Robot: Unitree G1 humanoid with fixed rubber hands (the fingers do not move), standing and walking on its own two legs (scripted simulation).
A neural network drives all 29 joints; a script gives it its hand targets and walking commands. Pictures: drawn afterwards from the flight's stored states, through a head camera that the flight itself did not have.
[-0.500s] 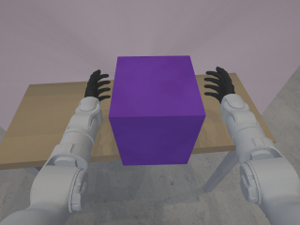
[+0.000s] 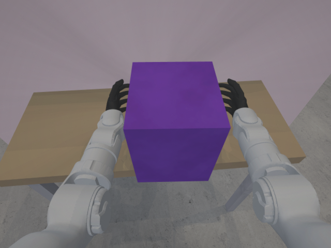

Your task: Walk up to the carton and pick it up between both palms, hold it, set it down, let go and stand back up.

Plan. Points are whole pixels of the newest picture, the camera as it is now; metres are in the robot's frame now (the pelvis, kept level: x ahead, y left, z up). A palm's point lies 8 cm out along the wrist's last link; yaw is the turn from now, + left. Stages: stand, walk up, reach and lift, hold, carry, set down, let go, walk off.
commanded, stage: reach and lift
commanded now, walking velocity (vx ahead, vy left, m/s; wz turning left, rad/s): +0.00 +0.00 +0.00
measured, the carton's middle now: (172, 125) +0.42 +0.00 +0.05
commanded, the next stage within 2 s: none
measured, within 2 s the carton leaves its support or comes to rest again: leaves its support in 0.88 s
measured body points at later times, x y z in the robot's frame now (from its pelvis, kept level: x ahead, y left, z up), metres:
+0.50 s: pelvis +0.01 +0.00 +0.00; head +0.04 -0.01 +0.45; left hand +0.43 +0.15 +0.10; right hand +0.45 -0.14 +0.11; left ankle +0.00 +0.12 -0.75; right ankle +0.01 -0.11 -0.75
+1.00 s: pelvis +0.02 -0.01 +0.00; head +0.04 -0.02 +0.45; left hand +0.43 +0.16 +0.11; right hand +0.46 -0.13 +0.12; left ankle +0.00 +0.12 -0.75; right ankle +0.01 -0.11 -0.75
